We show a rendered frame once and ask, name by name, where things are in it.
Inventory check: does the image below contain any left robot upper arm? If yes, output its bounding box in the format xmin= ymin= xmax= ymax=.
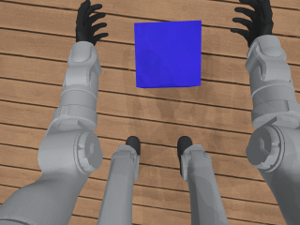
xmin=0 ymin=128 xmax=103 ymax=225

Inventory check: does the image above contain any left robot hand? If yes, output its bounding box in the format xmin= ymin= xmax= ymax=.
xmin=75 ymin=0 xmax=109 ymax=46

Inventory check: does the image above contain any robot right forearm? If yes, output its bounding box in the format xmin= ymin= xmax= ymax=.
xmin=245 ymin=35 xmax=300 ymax=129

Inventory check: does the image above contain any robot left forearm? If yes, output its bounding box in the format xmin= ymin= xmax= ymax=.
xmin=37 ymin=41 xmax=102 ymax=167

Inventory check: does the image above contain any right robot upper arm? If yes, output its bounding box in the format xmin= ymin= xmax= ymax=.
xmin=246 ymin=124 xmax=300 ymax=225

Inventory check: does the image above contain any robot left shin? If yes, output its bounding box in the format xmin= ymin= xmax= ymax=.
xmin=110 ymin=144 xmax=136 ymax=168

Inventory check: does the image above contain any carton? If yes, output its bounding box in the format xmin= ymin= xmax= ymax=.
xmin=134 ymin=20 xmax=202 ymax=88

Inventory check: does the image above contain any right robot foot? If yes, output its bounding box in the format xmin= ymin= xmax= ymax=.
xmin=177 ymin=136 xmax=193 ymax=176

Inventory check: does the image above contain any right robot hand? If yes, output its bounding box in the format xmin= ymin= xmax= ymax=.
xmin=230 ymin=0 xmax=274 ymax=47

